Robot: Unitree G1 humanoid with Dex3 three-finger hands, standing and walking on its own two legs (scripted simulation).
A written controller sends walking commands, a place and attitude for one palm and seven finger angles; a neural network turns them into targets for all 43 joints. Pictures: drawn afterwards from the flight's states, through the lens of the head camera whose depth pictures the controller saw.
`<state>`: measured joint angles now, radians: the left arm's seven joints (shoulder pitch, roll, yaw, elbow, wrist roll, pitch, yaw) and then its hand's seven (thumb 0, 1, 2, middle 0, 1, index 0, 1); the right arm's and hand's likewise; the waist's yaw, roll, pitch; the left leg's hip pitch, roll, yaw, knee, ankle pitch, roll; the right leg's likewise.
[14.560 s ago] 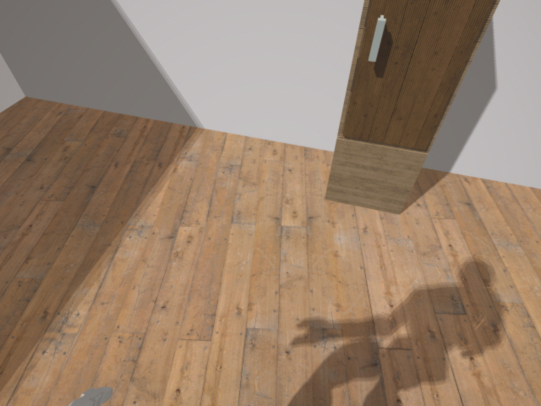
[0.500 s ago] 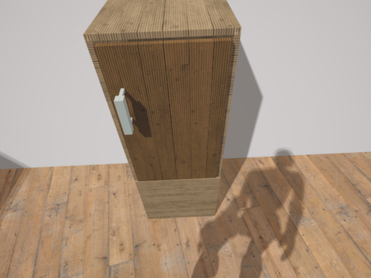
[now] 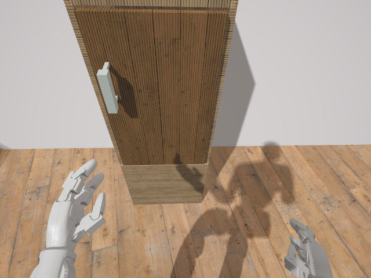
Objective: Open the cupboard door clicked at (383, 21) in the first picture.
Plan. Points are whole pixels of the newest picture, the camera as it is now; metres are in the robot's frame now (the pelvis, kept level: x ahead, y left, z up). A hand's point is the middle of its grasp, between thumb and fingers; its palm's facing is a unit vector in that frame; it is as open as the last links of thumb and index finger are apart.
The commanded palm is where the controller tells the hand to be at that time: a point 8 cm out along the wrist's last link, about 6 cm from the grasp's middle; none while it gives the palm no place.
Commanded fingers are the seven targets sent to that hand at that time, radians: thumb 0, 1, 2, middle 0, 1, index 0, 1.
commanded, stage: raise the hand with hooked fingers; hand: left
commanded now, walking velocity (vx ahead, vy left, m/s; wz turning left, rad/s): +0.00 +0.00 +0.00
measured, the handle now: (110, 88) +0.56 +0.23 +0.10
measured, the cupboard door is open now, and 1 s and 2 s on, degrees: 0 0 0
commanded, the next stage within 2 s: move the hooked fingers beside the handle in 1.78 s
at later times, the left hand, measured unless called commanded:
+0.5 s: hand (77, 221) +0.22 +0.22 +0.04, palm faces +0.04 -1.00 -0.03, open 10.9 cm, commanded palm +0.18 +0.28 +0.05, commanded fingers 0.00 -0.08 0.48 -0.27 -0.93 -0.27 -0.93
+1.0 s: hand (32, 189) +0.25 +0.29 +0.10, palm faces +0.12 -0.99 -0.05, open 13.6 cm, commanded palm +0.22 +0.34 +0.10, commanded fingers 0.00 -0.50 0.30 -0.30 -1.20 -0.30 -1.20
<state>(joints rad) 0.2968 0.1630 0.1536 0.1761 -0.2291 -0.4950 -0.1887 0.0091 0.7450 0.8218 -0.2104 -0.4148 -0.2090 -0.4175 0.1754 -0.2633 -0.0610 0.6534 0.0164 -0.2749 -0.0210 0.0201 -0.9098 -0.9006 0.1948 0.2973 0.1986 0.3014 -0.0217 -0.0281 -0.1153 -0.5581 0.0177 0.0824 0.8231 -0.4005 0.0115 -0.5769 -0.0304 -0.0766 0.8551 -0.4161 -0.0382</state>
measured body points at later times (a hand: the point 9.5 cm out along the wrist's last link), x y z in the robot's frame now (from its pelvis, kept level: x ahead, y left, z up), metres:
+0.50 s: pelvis -0.01 +0.00 -0.02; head +0.03 -0.01 +0.43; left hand +0.22 +0.28 +0.04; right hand +0.14 -0.22 -0.11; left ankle +0.01 +0.11 -0.70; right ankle +0.01 -0.09 -0.70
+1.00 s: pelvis +0.00 +0.03 +0.01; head +0.01 +0.03 +0.46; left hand +0.24 +0.34 +0.11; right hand +0.18 -0.20 -0.05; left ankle +0.01 +0.11 -0.70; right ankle +0.01 -0.09 -0.70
